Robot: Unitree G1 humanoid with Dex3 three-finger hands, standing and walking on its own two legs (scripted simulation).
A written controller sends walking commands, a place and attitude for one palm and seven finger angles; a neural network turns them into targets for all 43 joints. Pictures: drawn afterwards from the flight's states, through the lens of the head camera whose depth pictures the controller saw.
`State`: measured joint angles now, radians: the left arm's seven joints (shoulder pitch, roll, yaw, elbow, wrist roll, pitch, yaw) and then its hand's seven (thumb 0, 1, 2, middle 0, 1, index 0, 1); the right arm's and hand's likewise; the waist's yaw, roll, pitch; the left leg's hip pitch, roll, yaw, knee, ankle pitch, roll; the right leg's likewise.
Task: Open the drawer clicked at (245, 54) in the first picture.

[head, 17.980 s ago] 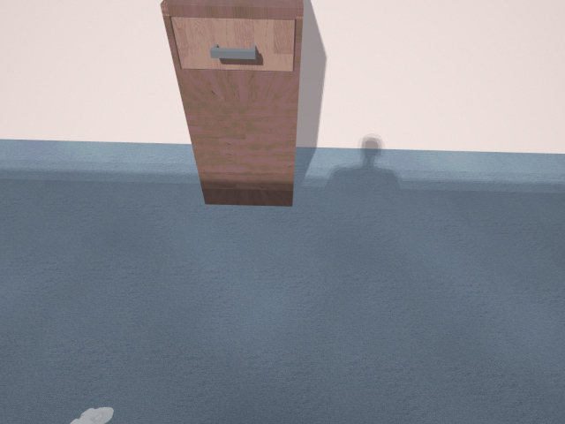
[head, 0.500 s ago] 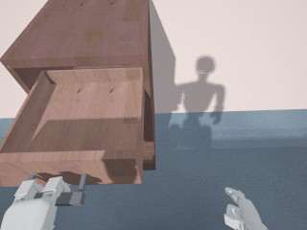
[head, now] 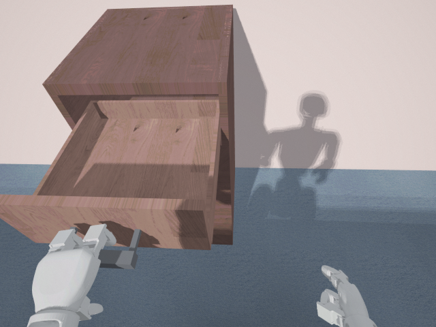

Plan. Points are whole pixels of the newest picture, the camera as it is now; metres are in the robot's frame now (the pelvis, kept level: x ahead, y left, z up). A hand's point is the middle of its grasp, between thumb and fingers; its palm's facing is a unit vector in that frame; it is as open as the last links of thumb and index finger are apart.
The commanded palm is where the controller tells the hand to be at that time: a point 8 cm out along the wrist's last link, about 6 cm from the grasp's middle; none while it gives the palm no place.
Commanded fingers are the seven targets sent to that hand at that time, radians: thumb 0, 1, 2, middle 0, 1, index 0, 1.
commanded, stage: open the thumb to release the handle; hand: left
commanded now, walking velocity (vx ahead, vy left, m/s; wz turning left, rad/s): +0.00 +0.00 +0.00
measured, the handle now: (99, 246) +0.24 +0.25 +0.03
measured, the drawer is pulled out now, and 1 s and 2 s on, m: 0.30 0.30 0.30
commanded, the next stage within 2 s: lift the hand off the handle in 0.02 s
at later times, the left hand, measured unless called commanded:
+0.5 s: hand (90, 273) +0.19 +0.25 +0.02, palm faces +0.02 -0.07 -1.00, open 13.5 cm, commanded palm +0.18 +0.25 +0.08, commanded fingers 0.00 -0.50 0.30 -0.30 -1.20 -0.30 -1.20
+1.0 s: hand (73, 257) +0.20 +0.25 +0.08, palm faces +0.06 -0.08 -1.00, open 13.2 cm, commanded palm +0.18 +0.25 +0.15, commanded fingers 0.00 -0.50 0.30 -0.30 -1.20 -0.30 -1.20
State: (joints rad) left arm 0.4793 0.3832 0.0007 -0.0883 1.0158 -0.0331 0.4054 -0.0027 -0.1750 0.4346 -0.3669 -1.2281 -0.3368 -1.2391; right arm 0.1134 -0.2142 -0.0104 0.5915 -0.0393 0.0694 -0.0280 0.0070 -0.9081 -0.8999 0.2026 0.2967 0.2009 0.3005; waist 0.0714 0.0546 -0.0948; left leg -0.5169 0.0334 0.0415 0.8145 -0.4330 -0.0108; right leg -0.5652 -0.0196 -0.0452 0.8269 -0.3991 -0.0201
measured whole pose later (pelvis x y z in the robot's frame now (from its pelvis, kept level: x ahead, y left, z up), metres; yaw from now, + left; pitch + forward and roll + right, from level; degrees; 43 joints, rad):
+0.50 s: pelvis +0.00 +0.00 +0.00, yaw +1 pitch +8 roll +0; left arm 0.41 0.36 -0.02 -0.05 1.04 -0.03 0.41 0.00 -0.48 0.30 -0.33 -1.20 -0.36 -1.25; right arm 0.12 -0.22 -0.03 0.62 -0.05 0.06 -0.03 0.01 -0.91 -0.90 0.20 0.30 0.20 0.30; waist 0.09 0.06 -0.09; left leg -0.52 0.03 0.03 0.80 -0.43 -0.01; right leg -0.57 -0.03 -0.05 0.81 -0.40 -0.02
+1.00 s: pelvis +0.01 +0.01 +0.02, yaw +1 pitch +4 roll +0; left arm 0.45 0.43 -0.02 -0.26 0.97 0.02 0.27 0.00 -0.49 0.30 -0.32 -1.20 -0.43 -1.24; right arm 0.11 -0.23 0.00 0.60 -0.03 0.06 -0.04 0.01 -0.91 -0.90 0.20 0.30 0.20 0.30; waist 0.12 0.08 -0.05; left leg -0.35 0.02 0.03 0.66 -0.38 0.00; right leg -0.39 -0.03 -0.06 0.67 -0.35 -0.01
